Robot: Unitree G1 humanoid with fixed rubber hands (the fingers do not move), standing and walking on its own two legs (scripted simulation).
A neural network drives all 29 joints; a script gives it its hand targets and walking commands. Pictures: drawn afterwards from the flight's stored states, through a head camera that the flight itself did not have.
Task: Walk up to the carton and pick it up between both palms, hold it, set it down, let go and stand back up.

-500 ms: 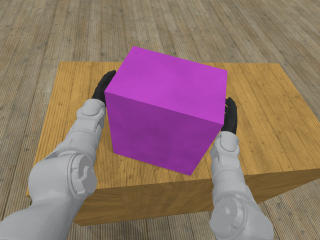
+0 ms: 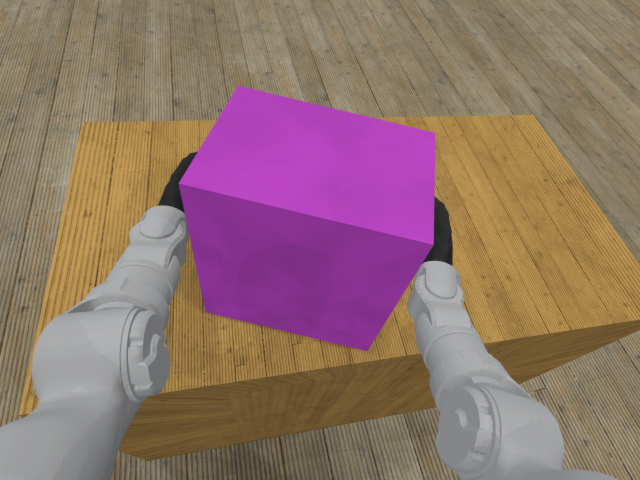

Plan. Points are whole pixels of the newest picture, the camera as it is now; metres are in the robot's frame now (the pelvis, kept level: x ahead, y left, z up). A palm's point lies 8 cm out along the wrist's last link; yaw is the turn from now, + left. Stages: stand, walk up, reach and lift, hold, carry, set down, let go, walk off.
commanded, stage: set down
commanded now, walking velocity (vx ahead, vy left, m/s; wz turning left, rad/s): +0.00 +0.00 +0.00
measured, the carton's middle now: (308, 231) +0.42 -0.05 +0.03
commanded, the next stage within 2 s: none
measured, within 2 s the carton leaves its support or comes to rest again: neither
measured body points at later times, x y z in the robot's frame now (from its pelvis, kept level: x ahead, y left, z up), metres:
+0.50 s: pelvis +0.00 +0.01 -0.02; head +0.08 +0.05 +0.42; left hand +0.49 +0.18 +0.04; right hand +0.38 -0.24 +0.04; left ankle +0.01 +0.07 -0.74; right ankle +0.00 -0.13 -0.74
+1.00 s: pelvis -0.03 +0.02 -0.01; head +0.01 +0.07 +0.44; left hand +0.49 +0.19 +0.15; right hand +0.39 -0.22 +0.13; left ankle +0.01 +0.07 -0.74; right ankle +0.00 -0.13 -0.74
